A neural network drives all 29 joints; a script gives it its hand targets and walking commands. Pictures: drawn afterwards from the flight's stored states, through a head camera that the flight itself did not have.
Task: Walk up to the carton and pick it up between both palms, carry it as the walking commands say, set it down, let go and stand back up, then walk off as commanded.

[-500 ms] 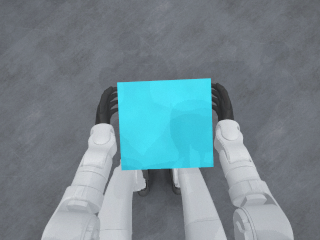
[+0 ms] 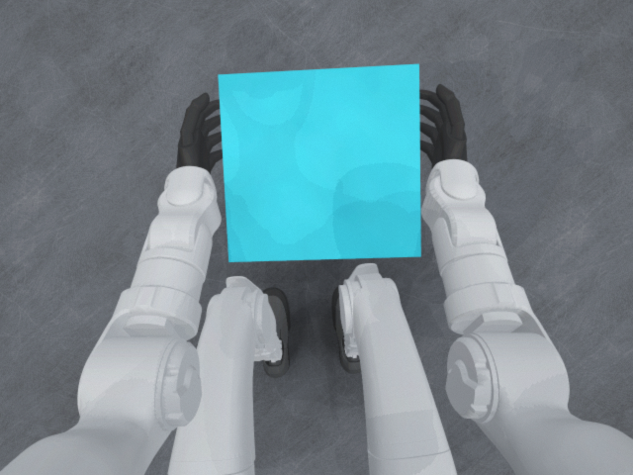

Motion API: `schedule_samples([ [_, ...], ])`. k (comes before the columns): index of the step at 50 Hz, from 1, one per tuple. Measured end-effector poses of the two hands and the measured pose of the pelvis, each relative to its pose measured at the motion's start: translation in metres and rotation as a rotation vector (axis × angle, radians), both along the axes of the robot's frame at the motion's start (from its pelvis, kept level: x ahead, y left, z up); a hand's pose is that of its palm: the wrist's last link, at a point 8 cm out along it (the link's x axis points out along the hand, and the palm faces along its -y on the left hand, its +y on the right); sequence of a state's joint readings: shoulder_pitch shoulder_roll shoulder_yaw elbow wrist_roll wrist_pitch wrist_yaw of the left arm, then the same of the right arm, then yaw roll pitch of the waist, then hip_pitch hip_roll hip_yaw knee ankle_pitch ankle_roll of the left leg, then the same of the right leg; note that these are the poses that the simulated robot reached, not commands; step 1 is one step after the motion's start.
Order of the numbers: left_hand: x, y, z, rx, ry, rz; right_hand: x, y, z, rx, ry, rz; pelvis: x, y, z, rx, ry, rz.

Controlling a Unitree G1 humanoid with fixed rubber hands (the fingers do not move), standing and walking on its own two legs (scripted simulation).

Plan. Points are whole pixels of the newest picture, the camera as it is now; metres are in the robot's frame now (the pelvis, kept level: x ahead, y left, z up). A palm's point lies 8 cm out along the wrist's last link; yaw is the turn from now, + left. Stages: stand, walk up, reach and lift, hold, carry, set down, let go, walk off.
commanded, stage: set down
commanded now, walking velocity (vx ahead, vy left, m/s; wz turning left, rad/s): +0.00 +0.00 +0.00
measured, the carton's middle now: (323, 175) +0.43 -0.05 -0.22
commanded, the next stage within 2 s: none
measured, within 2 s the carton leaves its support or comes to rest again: neither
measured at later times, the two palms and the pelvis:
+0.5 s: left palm (217, 149) +0.48 +0.09 -0.19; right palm (442, 136) +0.46 -0.21 -0.19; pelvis -0.04 +0.00 -0.07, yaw +1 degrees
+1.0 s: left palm (232, 136) +0.52 +0.08 -0.29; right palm (420, 121) +0.51 -0.21 -0.29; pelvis -0.02 -0.01 -0.14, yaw +2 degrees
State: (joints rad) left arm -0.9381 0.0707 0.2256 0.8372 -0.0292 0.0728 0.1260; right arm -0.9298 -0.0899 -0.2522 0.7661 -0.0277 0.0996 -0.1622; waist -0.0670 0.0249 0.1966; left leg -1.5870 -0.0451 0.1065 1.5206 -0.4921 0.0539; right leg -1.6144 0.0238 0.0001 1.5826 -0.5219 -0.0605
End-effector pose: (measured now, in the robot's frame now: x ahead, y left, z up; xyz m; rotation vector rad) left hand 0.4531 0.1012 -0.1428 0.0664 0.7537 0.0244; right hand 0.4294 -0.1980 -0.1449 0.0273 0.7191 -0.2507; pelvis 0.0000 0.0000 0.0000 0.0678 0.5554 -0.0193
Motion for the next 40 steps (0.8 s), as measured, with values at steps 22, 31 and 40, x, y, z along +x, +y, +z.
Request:
schedule_samples([
  [22,0.013,-0.009,-0.049,0.0,-0.087,0.039,0.021,-0.013,-0.052,0.034,-0.088,-0.017,-0.04,-0.003,-0.059,0.002,-0.163,0.024],
  [31,0.043,-0.016,-0.082,0.027,-0.008,-0.021,0.053,-0.016,-0.072,0.013,-0.03,0.007,-0.039,-0.002,-0.09,0.0,-0.108,0.026],
  [40,0.052,-0.01,-0.153,0.009,0.019,0.013,0.062,-0.01,-0.15,0.037,0.0,0.01,-0.027,-0.004,-0.121,0.001,-0.052,0.033],
])
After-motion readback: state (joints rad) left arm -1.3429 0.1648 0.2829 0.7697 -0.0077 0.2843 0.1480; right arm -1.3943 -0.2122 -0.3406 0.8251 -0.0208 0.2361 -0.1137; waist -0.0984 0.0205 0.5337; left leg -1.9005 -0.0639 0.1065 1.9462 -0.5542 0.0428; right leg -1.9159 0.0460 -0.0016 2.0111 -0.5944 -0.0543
